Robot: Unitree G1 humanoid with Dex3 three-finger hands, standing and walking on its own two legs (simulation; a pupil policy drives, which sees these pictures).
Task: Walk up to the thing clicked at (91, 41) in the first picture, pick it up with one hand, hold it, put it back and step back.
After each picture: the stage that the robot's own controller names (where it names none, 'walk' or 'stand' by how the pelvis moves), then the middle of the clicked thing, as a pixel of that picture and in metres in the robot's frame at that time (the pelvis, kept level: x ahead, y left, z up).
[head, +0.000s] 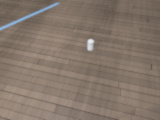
stand; (90, 45) +1.27 -0.08 -0.72
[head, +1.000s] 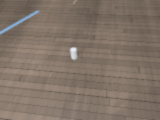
walk; (73, 53) +1.14 +0.18 -0.71
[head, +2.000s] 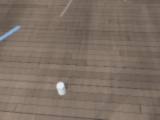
walk; (61, 88) +0.67 +0.25 -0.71
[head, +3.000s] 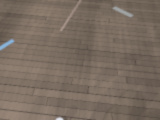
walk; out of the picture +0.39 +0.16 -0.70
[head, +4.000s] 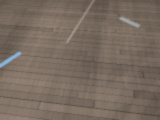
stand; out of the picture +0.32 +0.16 -0.72
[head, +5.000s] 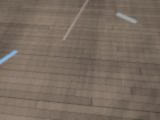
stand; out of the picture +0.31 +0.17 -0.73
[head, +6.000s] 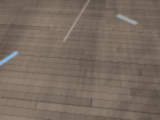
stand; out of the picture +0.31 +0.18 -0.73
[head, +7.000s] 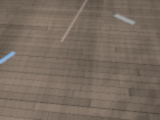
stand; out of the picture +0.30 +0.18 -0.73
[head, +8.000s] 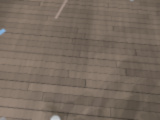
go down; out of the picture +0.32 +0.18 -0.69
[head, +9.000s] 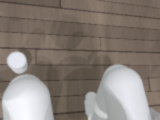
go down; (18, 63) +0.40 +0.20 -0.28
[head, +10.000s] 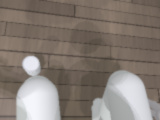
close in; (32, 66) +0.40 +0.18 -0.30
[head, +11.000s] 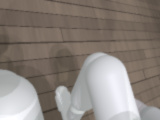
close in; out of the picture +0.39 +0.22 -0.22
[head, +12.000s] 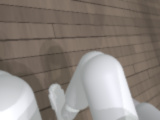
close; out of the picture +0.39 +0.23 -0.22
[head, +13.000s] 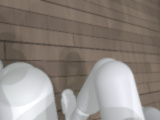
lift; out of the picture +0.33 +0.22 -0.19
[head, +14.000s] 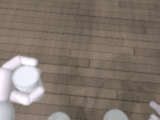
lift; (30, 84) +0.31 +0.18 +0.02
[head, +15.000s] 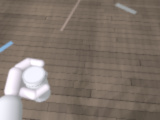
hold; (37, 84) +0.32 +0.16 +0.02
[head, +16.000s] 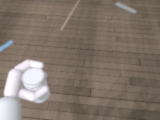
hold; (37, 85) +0.32 +0.17 +0.02
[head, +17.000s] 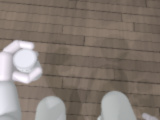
crouch; (29, 65) +0.39 +0.18 -0.06
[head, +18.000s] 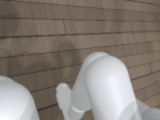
lower; out of the picture +0.41 +0.24 -0.22
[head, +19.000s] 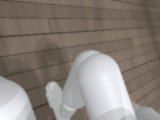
lower; out of the picture +0.41 +0.25 -0.23
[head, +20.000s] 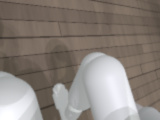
lower; out of the picture +0.40 +0.24 -0.22
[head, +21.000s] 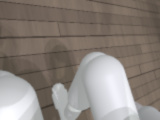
lower; out of the picture +0.40 +0.25 -0.22
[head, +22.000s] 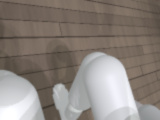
loosen; out of the picture +0.39 +0.23 -0.22
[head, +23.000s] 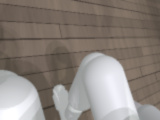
withdraw; out of the picture +0.39 +0.22 -0.23
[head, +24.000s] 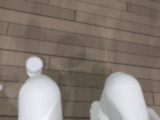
walk; (34, 67) +0.40 +0.18 -0.29
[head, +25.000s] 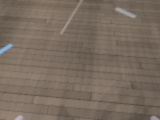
stand; out of the picture +0.32 +0.14 -0.65
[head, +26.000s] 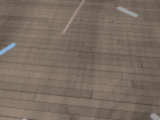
stand; out of the picture +0.33 +0.16 -0.67
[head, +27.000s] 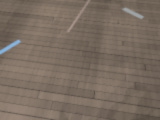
stand; out of the picture +0.33 +0.15 -0.68
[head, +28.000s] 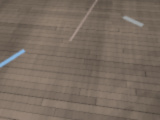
walk; out of the picture +0.34 +0.16 -0.72
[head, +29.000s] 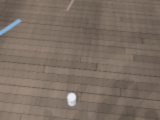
walk; (71, 99) +0.49 +0.08 -0.70
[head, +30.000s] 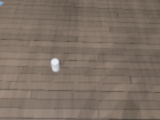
walk; (55, 65) +0.77 +0.21 -0.70
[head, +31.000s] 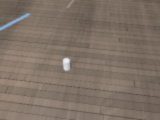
stand; (66, 64) +0.98 +0.17 -0.71
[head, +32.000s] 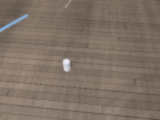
stand; (66, 65) +0.97 +0.16 -0.73
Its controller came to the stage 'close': yes
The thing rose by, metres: 0.72
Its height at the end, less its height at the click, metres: +0.00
